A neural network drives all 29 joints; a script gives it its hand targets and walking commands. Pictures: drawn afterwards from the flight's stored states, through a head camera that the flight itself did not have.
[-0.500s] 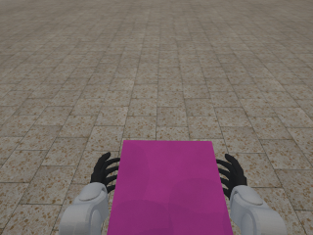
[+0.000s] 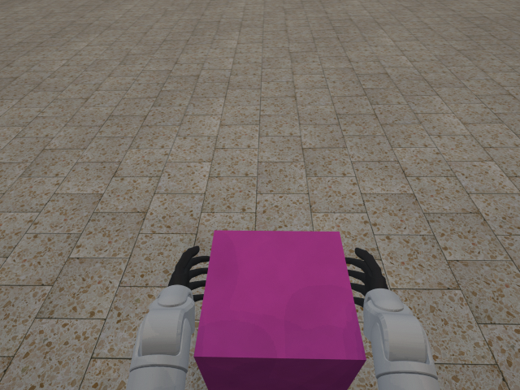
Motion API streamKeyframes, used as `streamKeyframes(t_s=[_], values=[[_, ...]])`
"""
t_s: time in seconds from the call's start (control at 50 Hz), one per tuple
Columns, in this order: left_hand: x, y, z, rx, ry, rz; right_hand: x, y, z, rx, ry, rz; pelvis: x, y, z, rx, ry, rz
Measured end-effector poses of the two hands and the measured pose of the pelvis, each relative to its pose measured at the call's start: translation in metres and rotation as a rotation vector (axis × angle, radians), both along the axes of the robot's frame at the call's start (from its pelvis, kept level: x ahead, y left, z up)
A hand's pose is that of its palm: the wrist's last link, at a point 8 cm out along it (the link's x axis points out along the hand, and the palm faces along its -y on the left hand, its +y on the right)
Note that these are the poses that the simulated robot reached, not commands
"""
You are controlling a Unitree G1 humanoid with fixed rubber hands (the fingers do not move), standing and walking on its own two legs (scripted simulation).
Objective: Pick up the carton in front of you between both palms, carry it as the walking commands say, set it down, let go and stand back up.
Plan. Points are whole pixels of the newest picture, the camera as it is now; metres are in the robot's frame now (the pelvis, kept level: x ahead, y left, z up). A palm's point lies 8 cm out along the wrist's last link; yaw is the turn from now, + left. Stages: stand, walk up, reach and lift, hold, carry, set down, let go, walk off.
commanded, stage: carry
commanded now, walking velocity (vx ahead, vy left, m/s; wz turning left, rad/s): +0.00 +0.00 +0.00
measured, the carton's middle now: (275, 322) +0.27 +0.00 -0.05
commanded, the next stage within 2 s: hold in 1.68 s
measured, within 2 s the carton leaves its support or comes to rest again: neither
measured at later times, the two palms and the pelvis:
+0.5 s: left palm (183, 301) +0.26 +0.14 +0.04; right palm (382, 304) +0.26 -0.16 +0.03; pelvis -0.02 -0.01 +0.00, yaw +0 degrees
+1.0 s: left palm (183, 308) +0.25 +0.14 +0.04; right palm (387, 313) +0.25 -0.16 +0.04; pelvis -0.04 -0.01 +0.00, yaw +0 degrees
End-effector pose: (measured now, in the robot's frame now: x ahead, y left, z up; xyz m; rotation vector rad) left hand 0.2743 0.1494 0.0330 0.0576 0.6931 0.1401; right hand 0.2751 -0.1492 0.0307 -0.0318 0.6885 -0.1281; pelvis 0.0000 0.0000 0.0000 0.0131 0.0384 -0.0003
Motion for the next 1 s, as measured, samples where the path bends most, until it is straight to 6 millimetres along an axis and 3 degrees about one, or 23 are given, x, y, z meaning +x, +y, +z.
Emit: streamKeyframes(t_s=[0.1, 0.32, 1.0], values=[[0.0, -0.002, -0.006, 0.001, -0.017, -0.001, -0.001, -0.002, -0.007, -0.004, -0.017, 0.003, -0.009, -0.002, 0.001, -0.002, -0.003, 0.002], [-0.005, -0.007, 0.004, -0.01, -0.054, 0.0, -0.007, -0.007, 0.004, -0.002, -0.054, -0.004, -0.017, -0.006, -0.001, -0.002, -0.003, 0.003], [-0.027, -0.011, 0.007, -0.004, -0.033, 0.003, -0.029, -0.011, 0.005, -0.007, -0.033, 0.002, -0.041, -0.011, -0.001, -0.006, -0.019, 0.005]])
